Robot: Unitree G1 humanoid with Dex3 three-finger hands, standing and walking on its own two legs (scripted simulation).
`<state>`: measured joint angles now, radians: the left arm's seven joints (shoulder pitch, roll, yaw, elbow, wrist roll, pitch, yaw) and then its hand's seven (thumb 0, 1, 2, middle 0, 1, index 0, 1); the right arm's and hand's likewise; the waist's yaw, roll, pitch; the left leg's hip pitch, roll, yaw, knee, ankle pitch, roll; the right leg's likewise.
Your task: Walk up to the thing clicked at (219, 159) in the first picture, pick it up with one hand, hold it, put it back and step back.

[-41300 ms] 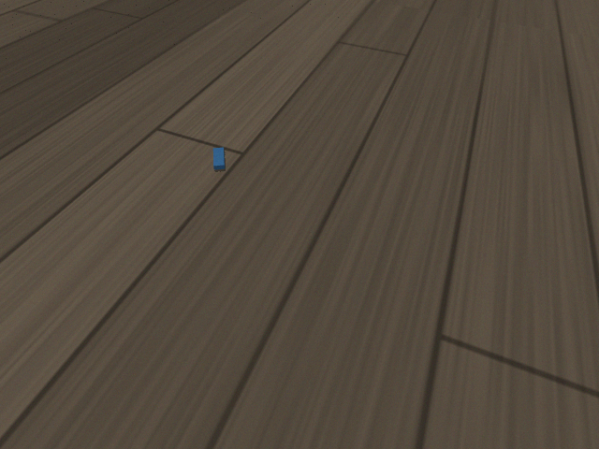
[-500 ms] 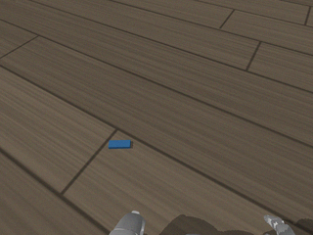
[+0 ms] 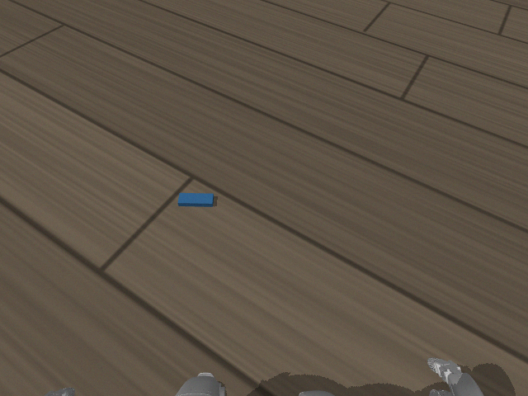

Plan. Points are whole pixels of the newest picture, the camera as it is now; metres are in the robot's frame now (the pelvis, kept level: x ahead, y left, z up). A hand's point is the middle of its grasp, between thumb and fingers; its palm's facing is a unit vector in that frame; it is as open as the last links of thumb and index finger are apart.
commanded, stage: step back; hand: left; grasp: from above
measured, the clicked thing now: (196, 199) +0.94 +0.29 -0.74
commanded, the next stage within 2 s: stand in 1.20 s
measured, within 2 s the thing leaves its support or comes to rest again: neither
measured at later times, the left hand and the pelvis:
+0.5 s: hand out of the picture -0.06 +0.27 -0.14, palm faces +0.07 -0.92 -0.39, open 7.4 cm; pelvis -0.10 -0.01 +0.01, yaw +4 degrees
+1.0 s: hand out of the picture -0.02 +0.28 -0.14, palm faces +0.07 -0.93 -0.35, open 7.4 cm; pelvis -0.07 +0.01 +0.01, yaw +4 degrees
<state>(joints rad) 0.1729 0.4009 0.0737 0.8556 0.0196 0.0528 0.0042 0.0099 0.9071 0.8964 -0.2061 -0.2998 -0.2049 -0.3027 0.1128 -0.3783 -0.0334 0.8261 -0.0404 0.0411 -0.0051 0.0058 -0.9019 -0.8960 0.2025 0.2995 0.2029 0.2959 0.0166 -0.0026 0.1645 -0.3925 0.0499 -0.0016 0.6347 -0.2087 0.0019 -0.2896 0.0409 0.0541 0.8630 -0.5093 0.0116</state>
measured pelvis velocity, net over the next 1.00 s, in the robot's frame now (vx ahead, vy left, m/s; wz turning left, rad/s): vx -0.07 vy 0.01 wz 0.06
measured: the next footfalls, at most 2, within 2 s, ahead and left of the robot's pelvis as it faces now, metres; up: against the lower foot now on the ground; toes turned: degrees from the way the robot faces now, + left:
right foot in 0.04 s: -0.03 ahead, -0.12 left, +0.00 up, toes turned +3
left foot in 0.36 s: -0.02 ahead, +0.14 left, +0.00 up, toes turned +5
